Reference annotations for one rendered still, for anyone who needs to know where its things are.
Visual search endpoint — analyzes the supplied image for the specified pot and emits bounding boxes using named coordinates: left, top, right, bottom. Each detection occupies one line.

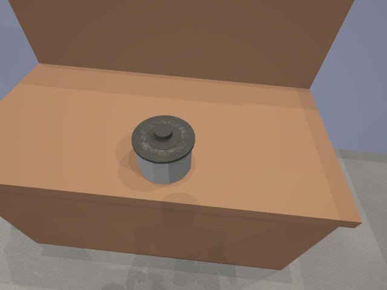
left=136, top=151, right=192, bottom=184

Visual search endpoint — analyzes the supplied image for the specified lid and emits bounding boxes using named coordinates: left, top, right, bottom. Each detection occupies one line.
left=131, top=115, right=195, bottom=164

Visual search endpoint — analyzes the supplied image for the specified table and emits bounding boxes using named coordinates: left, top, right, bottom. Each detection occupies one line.
left=0, top=0, right=363, bottom=270

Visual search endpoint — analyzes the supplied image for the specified knob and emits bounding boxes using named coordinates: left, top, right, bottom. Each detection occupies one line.
left=154, top=124, right=172, bottom=140

